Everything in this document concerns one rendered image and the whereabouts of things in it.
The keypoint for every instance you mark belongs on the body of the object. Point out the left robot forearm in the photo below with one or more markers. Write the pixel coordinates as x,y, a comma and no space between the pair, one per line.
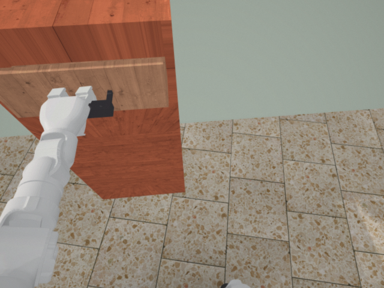
36,201

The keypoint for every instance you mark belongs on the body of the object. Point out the left robot upper arm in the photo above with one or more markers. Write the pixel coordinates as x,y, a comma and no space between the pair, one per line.
27,256

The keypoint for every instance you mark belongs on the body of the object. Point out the drawer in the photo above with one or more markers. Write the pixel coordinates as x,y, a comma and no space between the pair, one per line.
139,83

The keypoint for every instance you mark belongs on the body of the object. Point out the left robot hand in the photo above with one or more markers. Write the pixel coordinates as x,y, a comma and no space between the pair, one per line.
67,113

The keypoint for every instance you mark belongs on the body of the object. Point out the cabinet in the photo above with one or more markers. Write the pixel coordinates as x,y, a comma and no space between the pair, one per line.
134,152

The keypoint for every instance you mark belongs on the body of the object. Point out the handle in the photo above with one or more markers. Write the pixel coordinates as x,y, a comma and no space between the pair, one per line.
102,108

